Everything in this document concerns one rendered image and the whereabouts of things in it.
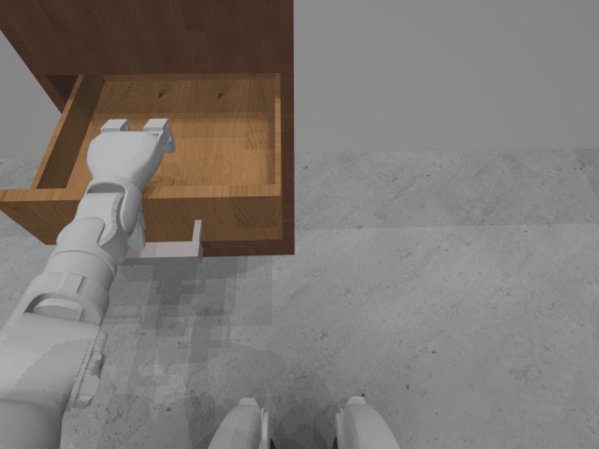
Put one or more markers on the robot left upper arm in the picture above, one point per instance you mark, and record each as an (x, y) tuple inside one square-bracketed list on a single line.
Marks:
[(48, 365)]

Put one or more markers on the left robot hand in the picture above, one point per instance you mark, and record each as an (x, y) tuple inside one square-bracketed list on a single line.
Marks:
[(133, 156)]

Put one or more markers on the right robot thigh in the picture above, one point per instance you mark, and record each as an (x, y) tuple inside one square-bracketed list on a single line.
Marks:
[(360, 426)]

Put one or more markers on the cabinet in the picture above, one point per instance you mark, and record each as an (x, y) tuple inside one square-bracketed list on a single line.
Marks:
[(59, 40)]

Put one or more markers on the left robot forearm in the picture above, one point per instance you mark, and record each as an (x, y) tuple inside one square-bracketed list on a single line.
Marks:
[(76, 281)]

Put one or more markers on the drawer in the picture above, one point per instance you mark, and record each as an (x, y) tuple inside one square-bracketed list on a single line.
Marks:
[(227, 168)]

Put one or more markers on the left robot shin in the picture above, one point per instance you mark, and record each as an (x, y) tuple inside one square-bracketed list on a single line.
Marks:
[(248, 401)]

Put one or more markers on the handle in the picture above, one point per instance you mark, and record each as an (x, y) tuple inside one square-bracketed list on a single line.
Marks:
[(168, 253)]

